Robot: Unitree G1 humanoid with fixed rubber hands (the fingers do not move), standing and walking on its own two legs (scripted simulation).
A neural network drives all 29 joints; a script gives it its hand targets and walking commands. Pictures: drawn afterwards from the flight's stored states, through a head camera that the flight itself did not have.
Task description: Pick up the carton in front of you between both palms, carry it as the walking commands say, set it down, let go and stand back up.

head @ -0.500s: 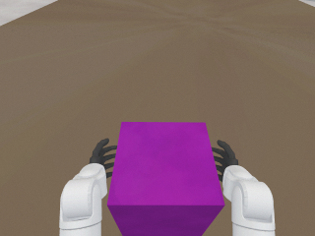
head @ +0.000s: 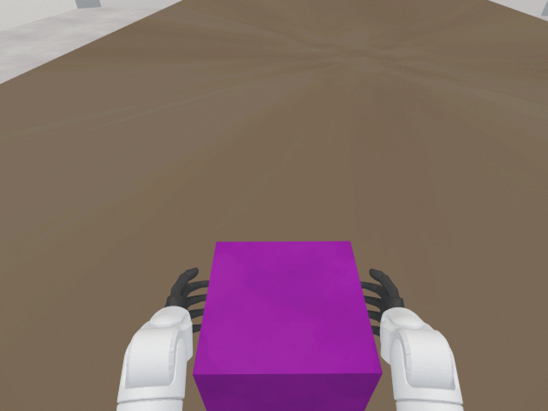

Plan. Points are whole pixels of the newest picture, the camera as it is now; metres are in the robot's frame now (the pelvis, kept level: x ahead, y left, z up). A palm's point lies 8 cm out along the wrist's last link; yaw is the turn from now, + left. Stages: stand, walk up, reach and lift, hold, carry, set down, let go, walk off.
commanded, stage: carry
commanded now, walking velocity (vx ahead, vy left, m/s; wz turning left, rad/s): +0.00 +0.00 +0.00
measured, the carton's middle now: (283, 342) +0.27 +0.00 -0.02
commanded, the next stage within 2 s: hold in 1.12 s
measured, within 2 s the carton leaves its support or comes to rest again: neither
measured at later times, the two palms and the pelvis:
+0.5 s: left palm (174, 328) +0.26 +0.16 +0.05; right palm (384, 330) +0.26 -0.14 +0.05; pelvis -0.04 +0.01 +0.00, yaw +0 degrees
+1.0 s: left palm (163, 337) +0.24 +0.17 +0.05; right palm (377, 339) +0.24 -0.13 +0.05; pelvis -0.04 +0.02 +0.00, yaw +0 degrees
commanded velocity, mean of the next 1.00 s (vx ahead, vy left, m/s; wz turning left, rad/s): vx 0.00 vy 0.00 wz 0.00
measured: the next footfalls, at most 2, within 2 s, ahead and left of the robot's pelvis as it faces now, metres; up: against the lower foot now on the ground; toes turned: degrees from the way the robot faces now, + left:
none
